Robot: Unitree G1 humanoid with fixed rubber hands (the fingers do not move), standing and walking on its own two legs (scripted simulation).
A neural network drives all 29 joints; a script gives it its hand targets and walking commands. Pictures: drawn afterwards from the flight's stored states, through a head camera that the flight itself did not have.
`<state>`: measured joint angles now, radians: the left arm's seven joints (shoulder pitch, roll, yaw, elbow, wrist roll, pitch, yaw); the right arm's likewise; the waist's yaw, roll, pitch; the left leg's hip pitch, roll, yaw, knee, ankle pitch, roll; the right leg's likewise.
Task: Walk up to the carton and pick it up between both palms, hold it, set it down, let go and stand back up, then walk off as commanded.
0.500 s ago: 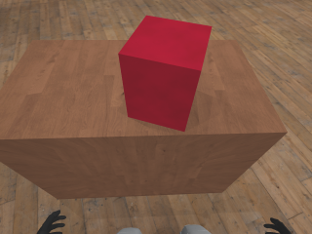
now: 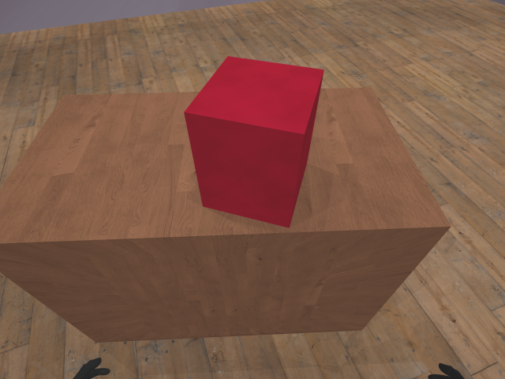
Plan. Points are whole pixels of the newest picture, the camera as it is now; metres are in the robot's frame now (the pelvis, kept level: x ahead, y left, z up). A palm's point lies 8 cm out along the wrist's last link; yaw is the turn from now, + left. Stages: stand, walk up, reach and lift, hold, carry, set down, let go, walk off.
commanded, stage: walk up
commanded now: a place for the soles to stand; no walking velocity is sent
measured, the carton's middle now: (258, 143) +0.55 +0.00 +0.06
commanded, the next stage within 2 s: reach and lift in 1.12 s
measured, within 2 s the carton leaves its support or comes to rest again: neither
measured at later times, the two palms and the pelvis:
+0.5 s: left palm out of the picture +0.10 +0.30 -0.10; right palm out of the picture +0.08 -0.32 -0.10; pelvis +0.00 +0.00 +0.00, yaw +0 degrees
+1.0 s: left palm out of the picture +0.11 +0.30 -0.10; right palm out of the picture +0.09 -0.32 -0.10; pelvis +0.01 +0.00 +0.01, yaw +0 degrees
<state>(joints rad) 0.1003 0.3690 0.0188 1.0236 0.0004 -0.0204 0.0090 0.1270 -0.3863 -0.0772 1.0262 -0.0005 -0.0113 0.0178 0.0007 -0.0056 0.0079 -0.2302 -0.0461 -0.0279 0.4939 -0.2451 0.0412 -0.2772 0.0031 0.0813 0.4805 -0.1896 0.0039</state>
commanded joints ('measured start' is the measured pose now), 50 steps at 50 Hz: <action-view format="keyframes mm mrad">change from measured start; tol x8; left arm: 1 -56 217 28 -19 26 -48 9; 50 -25 188 31 -3 20 -35 5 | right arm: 1 -73 -195 12 -38 -12 -28 -5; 50 -7 -195 19 -3 -13 -39 -13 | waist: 1 -3 -6 -51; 50 -9 7 -96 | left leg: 1 3 139 -167 -182 13 10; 18 67 139 -124 -173 205 -5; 32 17 138 -157 -213 -92 8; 42 96 140 -130 -182 136 3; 50 42 135 -145 -180 121 4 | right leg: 1 133 -101 98 -137 7 -61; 18 141 -115 84 -114 169 -45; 26 140 -109 80 -141 83 -36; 30 82 -59 58 -148 -102 -45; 44 174 -88 71 -134 122 -48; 50 196 -93 73 -145 84 -40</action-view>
